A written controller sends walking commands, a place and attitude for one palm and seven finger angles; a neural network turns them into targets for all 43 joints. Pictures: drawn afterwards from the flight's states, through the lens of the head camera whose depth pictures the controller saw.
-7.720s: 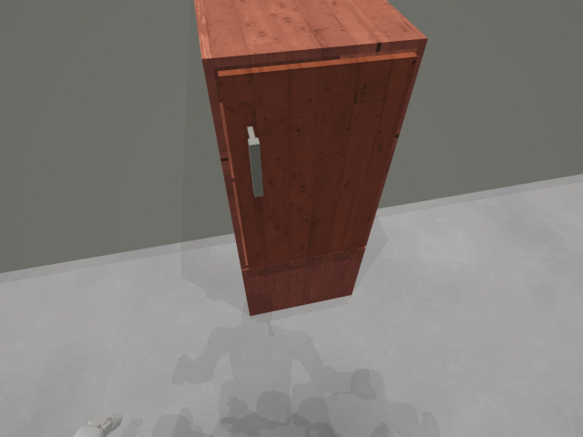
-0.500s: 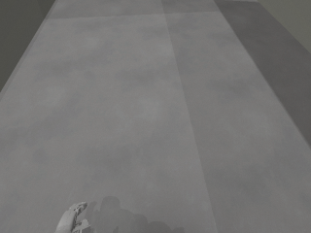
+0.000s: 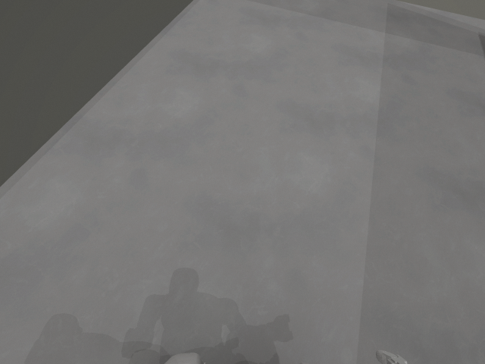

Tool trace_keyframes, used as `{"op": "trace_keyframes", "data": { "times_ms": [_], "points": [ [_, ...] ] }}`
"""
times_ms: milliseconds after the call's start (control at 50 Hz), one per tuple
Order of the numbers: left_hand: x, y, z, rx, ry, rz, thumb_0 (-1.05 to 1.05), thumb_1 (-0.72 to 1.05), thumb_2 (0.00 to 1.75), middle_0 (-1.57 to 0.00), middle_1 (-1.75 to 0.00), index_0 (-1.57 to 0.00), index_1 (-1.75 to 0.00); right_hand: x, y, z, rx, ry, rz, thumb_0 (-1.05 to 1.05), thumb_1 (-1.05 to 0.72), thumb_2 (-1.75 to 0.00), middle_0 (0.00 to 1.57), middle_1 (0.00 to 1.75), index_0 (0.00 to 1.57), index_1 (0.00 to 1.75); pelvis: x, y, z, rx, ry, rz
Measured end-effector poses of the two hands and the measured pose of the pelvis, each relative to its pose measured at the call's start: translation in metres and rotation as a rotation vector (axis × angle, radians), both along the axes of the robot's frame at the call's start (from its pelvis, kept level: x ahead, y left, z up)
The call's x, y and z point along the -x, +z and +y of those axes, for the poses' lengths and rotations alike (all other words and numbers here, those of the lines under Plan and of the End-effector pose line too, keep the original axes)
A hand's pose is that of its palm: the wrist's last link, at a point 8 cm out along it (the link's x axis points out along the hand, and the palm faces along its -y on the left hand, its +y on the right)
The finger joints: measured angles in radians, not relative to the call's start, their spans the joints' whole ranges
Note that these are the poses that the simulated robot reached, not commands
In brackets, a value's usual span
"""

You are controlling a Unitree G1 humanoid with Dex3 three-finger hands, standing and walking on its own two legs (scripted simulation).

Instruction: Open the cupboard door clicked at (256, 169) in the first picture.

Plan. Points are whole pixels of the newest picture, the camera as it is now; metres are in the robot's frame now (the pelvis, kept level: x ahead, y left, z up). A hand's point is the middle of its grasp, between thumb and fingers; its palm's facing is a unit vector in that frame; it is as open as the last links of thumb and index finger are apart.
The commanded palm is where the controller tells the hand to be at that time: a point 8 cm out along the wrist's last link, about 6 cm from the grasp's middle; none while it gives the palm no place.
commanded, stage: turn to face it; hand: left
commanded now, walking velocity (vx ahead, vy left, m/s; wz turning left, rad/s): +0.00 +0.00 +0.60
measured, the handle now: out of the picture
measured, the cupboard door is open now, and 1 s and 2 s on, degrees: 0 0 0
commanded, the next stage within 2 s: none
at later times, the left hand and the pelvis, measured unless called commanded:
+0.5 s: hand out of the picture +0.11 +0.22 -0.12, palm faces +0.27 -0.93 -0.26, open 7.4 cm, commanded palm none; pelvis +0.01 -0.02 +0.02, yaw +17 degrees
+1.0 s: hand out of the picture -0.12 +0.21 -0.17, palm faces +0.60 -0.75 -0.27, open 7.4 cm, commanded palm none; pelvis -0.01 +0.01 +0.00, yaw +37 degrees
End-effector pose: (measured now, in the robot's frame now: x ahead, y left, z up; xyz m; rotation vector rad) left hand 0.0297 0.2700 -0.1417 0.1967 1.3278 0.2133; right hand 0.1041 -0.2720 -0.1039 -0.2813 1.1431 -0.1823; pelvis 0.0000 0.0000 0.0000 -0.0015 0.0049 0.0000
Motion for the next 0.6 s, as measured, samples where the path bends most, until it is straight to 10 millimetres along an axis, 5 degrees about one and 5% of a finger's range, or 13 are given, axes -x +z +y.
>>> {"op": "trace_keyframes", "data": {
  "times_ms": [120,280,480,600],
  "points": [
    [-0.003,0.012,0.019,0.012,0.053,-0.026,0.01,0.91,0.90,-0.20,-0.30,-0.20,-0.30,-0.014,0.018,0.030,0.013,0.060,-0.010,0.00,-0.90,-0.90,0.20,0.30,0.20,0.30,-0.003,0.016,0.014,0.035,0.059,0.002],
    [-0.032,0.030,0.019,0.010,0.098,-0.164,0.00,0.91,0.90,-0.20,-0.30,-0.20,-0.30,-0.010,0.014,0.049,-0.025,0.105,0.038,0.00,-0.90,-0.90,0.20,0.30,0.20,0.30,-0.007,0.023,0.017,0.035,0.154,0.004],
    [-0.057,0.051,-0.007,-0.040,0.146,-0.291,0.00,0.91,0.90,-0.20,-0.30,-0.20,-0.30,0.004,-0.013,0.024,-0.065,0.141,0.147,0.00,-0.90,-0.90,0.20,0.30,0.21,0.30,-0.009,0.017,-0.011,0.014,0.280,0.015],
    [-0.024,0.059,-0.028,-0.089,0.212,-0.284,0.00,0.91,0.90,-0.20,-0.30,-0.20,-0.30,-0.013,-0.026,0.002,-0.076,0.196,0.169,0.00,-0.90,-0.90,0.20,0.30,0.20,0.30,-0.010,0.015,-0.030,-0.010,0.364,-0.003]
  ]
}}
